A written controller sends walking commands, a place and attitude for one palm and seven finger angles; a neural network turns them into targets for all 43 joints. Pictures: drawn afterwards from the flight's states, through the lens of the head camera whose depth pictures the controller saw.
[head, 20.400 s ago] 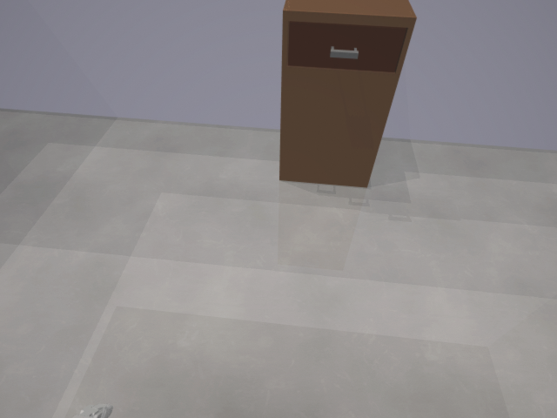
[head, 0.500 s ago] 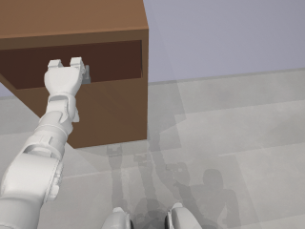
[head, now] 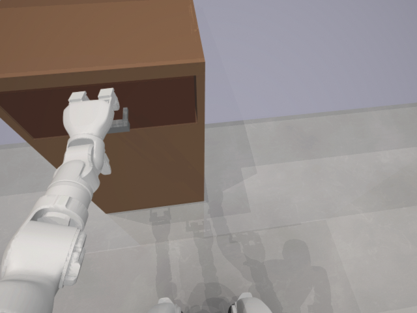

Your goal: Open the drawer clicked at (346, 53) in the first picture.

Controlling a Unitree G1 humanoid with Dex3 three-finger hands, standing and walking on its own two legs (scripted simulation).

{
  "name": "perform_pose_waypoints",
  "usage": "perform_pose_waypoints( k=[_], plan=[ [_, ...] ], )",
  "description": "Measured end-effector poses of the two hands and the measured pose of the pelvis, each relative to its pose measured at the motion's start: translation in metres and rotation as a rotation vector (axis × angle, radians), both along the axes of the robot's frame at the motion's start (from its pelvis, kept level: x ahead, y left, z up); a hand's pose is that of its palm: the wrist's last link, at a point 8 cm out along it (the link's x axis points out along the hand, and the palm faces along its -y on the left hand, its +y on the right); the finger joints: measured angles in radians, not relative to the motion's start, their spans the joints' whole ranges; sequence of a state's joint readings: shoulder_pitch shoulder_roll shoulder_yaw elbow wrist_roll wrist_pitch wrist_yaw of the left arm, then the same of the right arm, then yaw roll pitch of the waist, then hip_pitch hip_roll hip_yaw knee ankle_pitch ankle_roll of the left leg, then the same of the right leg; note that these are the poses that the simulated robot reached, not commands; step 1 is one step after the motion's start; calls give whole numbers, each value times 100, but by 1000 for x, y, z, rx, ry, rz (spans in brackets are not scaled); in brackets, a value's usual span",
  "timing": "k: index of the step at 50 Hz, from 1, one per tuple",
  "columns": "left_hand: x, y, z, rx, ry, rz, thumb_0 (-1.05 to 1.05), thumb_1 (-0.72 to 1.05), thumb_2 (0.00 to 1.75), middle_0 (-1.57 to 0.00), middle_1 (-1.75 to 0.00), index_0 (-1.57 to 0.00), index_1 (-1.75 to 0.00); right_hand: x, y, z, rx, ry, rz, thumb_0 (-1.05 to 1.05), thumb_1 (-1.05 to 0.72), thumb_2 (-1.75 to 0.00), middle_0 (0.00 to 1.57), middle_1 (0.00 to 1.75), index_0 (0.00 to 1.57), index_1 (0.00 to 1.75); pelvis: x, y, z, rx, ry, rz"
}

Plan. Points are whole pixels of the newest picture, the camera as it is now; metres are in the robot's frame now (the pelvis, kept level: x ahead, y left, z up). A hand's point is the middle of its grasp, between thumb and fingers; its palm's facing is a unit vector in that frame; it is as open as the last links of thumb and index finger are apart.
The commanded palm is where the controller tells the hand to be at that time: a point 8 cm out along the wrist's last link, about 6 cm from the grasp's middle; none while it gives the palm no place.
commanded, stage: lift the fingers back up to retry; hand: left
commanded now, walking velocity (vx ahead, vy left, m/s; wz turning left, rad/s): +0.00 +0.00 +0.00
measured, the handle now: (106, 120) +0.54 +0.21 -0.02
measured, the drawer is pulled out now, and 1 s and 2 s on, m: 0.00 0.00 0.00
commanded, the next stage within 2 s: re-aim the fingers above the handle in 0.34 s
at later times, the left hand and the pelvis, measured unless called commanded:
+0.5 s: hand (91, 137) +0.45 +0.21 +0.04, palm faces -0.01 -0.03 -1.00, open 13.8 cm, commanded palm +0.44 +0.21 +0.10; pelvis +0.02 +0.00 +0.02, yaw +1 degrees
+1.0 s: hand (93, 131) +0.47 +0.21 +0.03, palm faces -0.05 -0.01 -1.00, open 13.8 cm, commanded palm +0.46 +0.22 +0.09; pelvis +0.01 -0.01 +0.01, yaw +0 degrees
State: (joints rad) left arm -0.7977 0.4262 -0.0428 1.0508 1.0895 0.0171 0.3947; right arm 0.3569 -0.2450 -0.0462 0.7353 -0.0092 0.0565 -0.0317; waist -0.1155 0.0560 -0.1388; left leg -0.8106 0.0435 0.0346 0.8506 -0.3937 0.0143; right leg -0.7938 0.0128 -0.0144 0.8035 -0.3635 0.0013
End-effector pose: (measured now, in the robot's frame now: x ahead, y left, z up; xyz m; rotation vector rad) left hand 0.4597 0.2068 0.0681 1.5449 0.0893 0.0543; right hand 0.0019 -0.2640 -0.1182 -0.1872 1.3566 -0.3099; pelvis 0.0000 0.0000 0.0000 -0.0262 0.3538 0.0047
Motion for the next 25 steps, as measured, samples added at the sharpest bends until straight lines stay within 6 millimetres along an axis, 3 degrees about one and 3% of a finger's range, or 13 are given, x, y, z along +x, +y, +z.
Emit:
perform_pose_waypoints(
  k=[12,25],
  plan=[
    [-4,9,31,-13,13,3,0,-49,30,-31,-120,-32,-120,41,-3,13,8,-71,13,1,-90,-90,20,30,20,30,18,-1,16,5,-58,2],
    [-27,5,25,-2,-10,-32,0,-49,30,-32,-120,-32,-120,80,-5,14,21,-150,73,1,-90,-90,20,30,20,30,17,-4,16,11,-82,16]
  ],
)
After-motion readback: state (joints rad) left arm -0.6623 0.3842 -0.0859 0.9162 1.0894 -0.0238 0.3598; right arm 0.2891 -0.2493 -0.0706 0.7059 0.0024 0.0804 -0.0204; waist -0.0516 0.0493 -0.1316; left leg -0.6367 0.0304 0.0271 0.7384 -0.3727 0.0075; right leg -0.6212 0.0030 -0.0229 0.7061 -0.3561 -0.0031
